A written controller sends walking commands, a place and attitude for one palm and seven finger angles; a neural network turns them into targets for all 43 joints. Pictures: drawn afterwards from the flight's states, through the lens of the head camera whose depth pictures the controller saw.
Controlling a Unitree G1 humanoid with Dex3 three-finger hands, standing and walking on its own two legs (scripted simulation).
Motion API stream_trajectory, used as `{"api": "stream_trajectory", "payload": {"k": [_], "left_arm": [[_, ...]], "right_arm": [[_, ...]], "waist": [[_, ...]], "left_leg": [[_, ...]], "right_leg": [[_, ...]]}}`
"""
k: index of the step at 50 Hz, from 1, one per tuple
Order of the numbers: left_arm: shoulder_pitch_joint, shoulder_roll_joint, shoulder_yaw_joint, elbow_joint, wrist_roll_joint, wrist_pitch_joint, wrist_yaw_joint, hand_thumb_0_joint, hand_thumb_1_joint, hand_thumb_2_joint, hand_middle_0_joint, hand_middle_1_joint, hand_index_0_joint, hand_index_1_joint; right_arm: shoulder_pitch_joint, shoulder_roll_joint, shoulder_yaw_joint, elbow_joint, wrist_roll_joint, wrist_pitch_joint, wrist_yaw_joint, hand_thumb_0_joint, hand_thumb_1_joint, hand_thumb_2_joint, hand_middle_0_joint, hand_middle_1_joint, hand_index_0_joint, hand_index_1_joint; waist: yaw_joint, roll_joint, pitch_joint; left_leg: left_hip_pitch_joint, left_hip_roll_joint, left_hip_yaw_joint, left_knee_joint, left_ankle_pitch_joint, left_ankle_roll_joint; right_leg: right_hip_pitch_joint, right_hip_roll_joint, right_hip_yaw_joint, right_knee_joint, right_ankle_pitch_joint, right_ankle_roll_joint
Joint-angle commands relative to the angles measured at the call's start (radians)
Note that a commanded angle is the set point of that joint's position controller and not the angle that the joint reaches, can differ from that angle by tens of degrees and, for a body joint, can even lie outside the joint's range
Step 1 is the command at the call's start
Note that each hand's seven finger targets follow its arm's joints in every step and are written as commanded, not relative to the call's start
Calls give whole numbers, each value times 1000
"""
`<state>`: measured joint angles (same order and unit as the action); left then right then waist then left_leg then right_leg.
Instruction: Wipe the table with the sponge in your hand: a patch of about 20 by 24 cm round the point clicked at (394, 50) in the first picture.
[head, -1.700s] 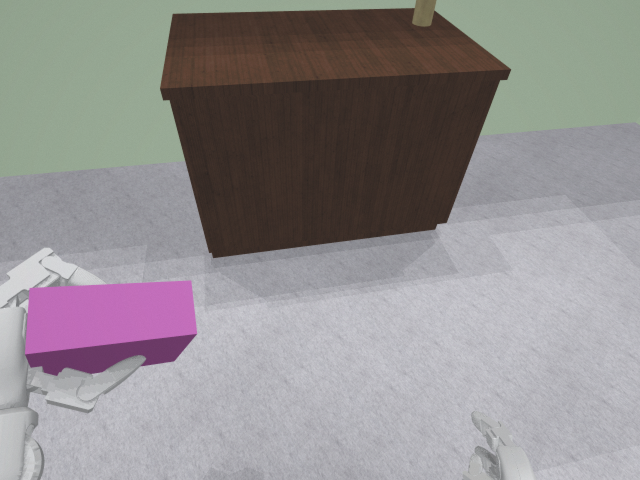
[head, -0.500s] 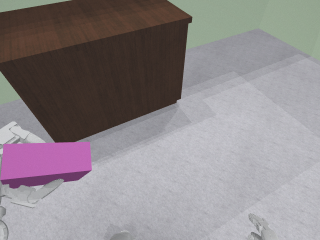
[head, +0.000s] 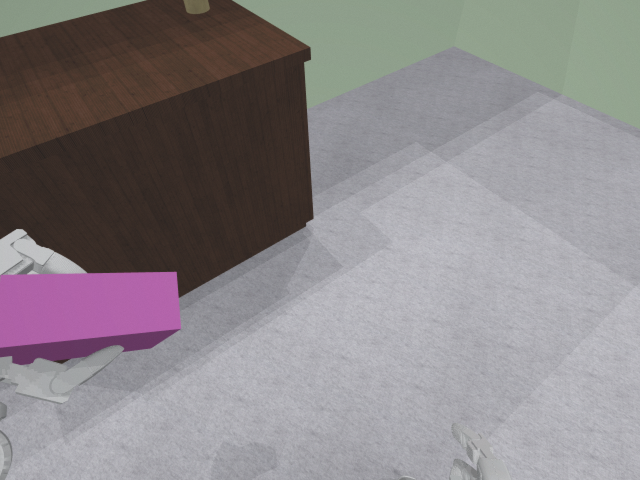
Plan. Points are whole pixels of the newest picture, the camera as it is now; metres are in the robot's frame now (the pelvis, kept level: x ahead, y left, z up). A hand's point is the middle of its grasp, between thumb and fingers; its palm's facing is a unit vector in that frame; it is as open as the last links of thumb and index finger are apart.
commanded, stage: walk to a spot facing it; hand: left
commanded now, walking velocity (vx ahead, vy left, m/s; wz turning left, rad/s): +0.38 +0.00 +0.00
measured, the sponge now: (116, 316) +0.23 +0.21 +0.16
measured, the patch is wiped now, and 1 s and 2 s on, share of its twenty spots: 0.00 0.00 0.00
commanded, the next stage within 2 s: take the last steps up to it in 1.04 s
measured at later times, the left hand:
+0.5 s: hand (142, 181) +0.40 +0.23 +0.18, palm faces +0.47 -0.81 -0.35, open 9.6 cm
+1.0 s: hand (224, 138) +0.49 +0.16 +0.17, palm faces +0.46 -0.74 -0.49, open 9.6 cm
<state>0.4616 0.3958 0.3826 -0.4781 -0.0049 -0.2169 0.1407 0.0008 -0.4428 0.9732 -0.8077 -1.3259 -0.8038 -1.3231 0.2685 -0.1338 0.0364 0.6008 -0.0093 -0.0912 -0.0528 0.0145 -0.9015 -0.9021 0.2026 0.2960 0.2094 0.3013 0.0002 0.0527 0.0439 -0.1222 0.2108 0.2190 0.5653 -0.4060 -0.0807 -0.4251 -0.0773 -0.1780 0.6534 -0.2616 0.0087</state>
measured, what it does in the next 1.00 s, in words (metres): walks ahead: right foot, then left foot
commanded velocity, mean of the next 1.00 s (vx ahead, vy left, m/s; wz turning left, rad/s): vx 0.27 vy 0.00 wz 0.28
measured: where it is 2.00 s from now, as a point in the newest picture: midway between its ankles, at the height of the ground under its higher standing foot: (372, 404)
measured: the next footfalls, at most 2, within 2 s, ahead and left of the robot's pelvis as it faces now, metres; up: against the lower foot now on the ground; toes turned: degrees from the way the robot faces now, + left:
right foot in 0.02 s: +0.12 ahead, -0.12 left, +0.00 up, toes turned -11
left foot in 0.42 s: +0.27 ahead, +0.10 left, +0.00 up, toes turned +10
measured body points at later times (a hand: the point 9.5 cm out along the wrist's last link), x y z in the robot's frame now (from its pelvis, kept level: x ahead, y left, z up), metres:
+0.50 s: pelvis +0.17 -0.02 -0.01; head +0.18 -0.01 +0.44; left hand +0.36 +0.27 +0.20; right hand +0.35 -0.26 -0.08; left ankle +0.23 +0.09 -0.73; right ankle +0.09 -0.11 -0.67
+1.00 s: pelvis +0.30 -0.10 +0.01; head +0.36 -0.11 +0.46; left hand +0.46 +0.19 +0.19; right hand +0.49 -0.33 -0.10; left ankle +0.30 +0.04 -0.64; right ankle +0.29 -0.18 -0.73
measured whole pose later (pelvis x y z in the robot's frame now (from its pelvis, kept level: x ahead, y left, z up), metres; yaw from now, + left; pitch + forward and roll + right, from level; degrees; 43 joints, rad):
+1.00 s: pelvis +0.30 -0.10 +0.01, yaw +9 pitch +0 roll +3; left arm 0.47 0.34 0.34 -0.48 0.00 -0.20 0.15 0.00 -0.44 0.98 -0.81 -1.33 -0.80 -1.33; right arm 0.17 -0.25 -0.04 0.64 -0.01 -0.04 -0.07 0.02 -0.91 -0.90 0.20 0.30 0.20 0.30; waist -0.02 -0.01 0.12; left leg -0.54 0.07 0.10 1.09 -0.40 -0.03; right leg -0.20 -0.12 -0.26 0.53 -0.33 -0.04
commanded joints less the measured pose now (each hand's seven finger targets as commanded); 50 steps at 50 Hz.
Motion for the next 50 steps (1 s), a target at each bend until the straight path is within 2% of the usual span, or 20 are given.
{"api": "stream_trajectory", "payload": {"k": [1, 2, 3, 5, 10, 14, 19, 20, 21, 22, 24, 27, 29, 36, 37, 38, 39, 40, 45, 50], "left_arm": [[-123, 191, 122, -205, 8, -43, 27, 0, 100, 1300, -1200, -1600, -1200, -1600], [-107, 226, 174, -222, -7, -45, 35, 0, 100, 1300, -1200, -1600, -1200, -1600], [-133, 202, 159, -262, -13, -56, 30, 0, 100, 1300, -1200, -1600, -1200, -1600], [-77, 241, 197, -326, -7, -63, 28, 0, 100, 1300, -1200, -1600, -1200, -1600], [42, 206, 209, -377, -16, -91, 45, 0, 100, 1300, -1200, -1600, -1200, -1600], [99, 155, 196, -288, -34, -76, 59, 0, 100, 1300, -1200, -1600, -1200, -1600], [-36, 125, 110, -252, -25, -69, 62, 0, 100, 1300, -1200, -1600, -1200, -1600], [-51, 112, 87, -252, -21, -72, 57, 0, 100, 1300, -1200, -1600, -1200, -1600], [-94, 103, 75, -270, -31, -80, 55, 0, 100, 1300, -1200, -1600, -1200, -1600], [-151, 148, 80, -252, -16, -84, 55, 0, 100, 1300, -1200, -1600, -1200, -1600], [-211, 169, 77, -240, -6, -73, 36, 0, 100, 1300, -1200, -1600, -1200, -1600], [-160, 136, 64, -372, -10, -78, 33, 0, 100, 1300, -1200, -1600, -1200, -1600], [-75, 121, 72, -381, -18, -70, 34, 0, 100, 1300, -1200, -1600, -1200, -1600], [-47, 93, 90, -175, -24, -46, 34, 0, 100, 1300, -1200, -1600, -1200, -1600], [-59, 95, 86, -135, -20, -36, 33, 0, 100, 1300, -1200, -1600, -1200, -1600], [-83, 121, 91, -122, -10, -29, 33, 0, 100, 1300, -1200, -1600, -1200, -1600], [-96, 171, 112, -110, -7, -15, 37, 0, 100, 1300, -1200, -1600, -1200, -1600], [-104, 175, 122, -102, -19, -7, 38, 0, 100, 1300, -1200, -1600, -1200, -1600], [-86, 167, 111, -224, 1, -65, 28, 0, 100, 1300, -1200, -1600, -1200, -1600], [0, 208, 174, -352, -11, -79, 62, 0, 100, 1300, -1200, -1600, -1200, -1600]], "right_arm": [[-132, -123, -78, -151, 22, -34, -7, 0, -900, -900, 200, 300, 200, 300], [-171, -140, -73, -160, 18, -38, -5, 0, -900, -900, 200, 300, 200, 300], [-157, -150, -81, -140, 13, -40, 4, 0, -900, -900, 200, 300, 200, 300], [-175, -154, -79, -122, 19, -13, 16, 0, -900, -900, 200, 300, 200, 300], [-187, -150, -83, -129, 11, 16, 14, 0, -900, -900, 200, 300, 200, 300], [-146, -140, -84, -159, 8, 17, 10, 0, -900, -900, 200, 300, 200, 300], [-90, -169, -106, -162, 9, 12, -21, 0, -900, -900, 200, 300, 200, 300], [-92, -191, -115, -170, 11, 10, -28, 0, -900, -900, 200, 300, 200, 300], [-108, -199, -108, -174, 11, 6, -21, 0, -900, -900, 200, 300, 200, 300], [-114, -181, -88, -181, 12, -6, -10, 0, -900, -900, 200, 300, 200, 300], [-138, -175, -84, -149, 6, -15, -9, 0, -900, -900, 200, 300, 200, 300], [-127, -169, -91, -144, 15, -45, -1, 0, -900, -900, 200, 300, 200, 300], [-119, -170, -89, -141, 14, -61, 5, 0, -900, -900, 200, 300, 200, 300], [-110, -160, -85, -127, 21, -47, -12, 0, -900, -900, 200, 300, 200, 300], [-100, -156, -84, -118, 23, -39, -16, 0, -900, -900, 200, 300, 200, 300], [-91, -135, -83, -116, 28, -29, -16, 0, -900, -900, 200, 300, 200, 300], [-123, -113, -72, -135, 27, -24, -18, 0, -900, -900, 200, 300, 200, 300], [-170, -137, -66, -137, 22, -28, -15, 0, -900, -900, 200, 300, 200, 300], [-208, -137, -66, -112, 9, -1, -9, 0, -900, -900, 200, 300, 200, 300], [-183, -128, -84, -170, 2, 6, -17, 0, -900, -900, 200, 300, 200, 300]], "waist": [[19, -356, -234], [31, -369, -240], [18, -241, -250], [16, -129, -224], [-8, -131, -190], [19, -168, -183], [-26, -58, -187], [-32, 103, -199], [-21, 283, -190], [-20, 221, -141], [-20, 166, -68], [9, 192, -84], [10, 212, -113], [3, 123, -129], [1, 51, -129], [2, -144, -153], [21, -456, -138], [32, -379, -124], [4, -185, -81], [24, -184, -172]], "left_leg": [[-452, -120, 8, 636, -45, 100], [-580, -144, -127, 792, -186, 88], [-561, -98, -216, 817, -142, 85], [-586, -56, -246, 815, -68, 64], [-460, -38, -187, 444, 21, 51], [-381, -109, -51, 172, 98, 65], [-13, -158, -12, -89, 260, 97], [122, -46, -212, -137, 227, 158], [201, 190, -589, -218, 309, 279], [140, 259, -730, -278, 289, 343], [-7, 249, -674, -316, 57, 344], [-62, 130, -410, -293, 79, 276], [-96, 98, -317, -300, 127, 251], [-170, 39, -187, -132, 59, 184], [-208, 1, -163, -26, 22, 161], [-307, -72, -101, 211, -39, 134], [-553, -196, -78, 524, -195, 90], [-616, -177, -207, 689, -182, 86], [-557, -109, -196, 690, -22, 37], [-403, -127, -57, 298, 31, 45]], "right_leg": [[544, -211, 491, -229, 213, -165], [563, -328, 692, -290, 310, -228], [521, -335, 657, -298, 201, -229], [477, -327, 561, -278, 167, -240], [347, -260, 250, -278, 363, -193], [384, -220, 207, -261, 392, -179], [236, -136, 93, 1, 310, -81], [86, -73, 54, 191, 150, -37], [-121, 39, 58, 419, -301, 3], [-195, 53, 142, 565, -364, -4], [-234, -33, 203, 604, -285, 5], [-166, -37, 146, 468, -185, 9], [-77, -27, 99, 349, -124, 16], [214, 52, -44, -94, -44, 42], [282, 36, -13, -172, -36, 32], [360, -100, 172, -278, -97, -22], [459, -335, 552, -374, -32, -132], [450, -421, 600, -393, 59, -172], [402, -314, 157, -264, 621, -119], [481, -294, 29, -206, 799, -111]]}}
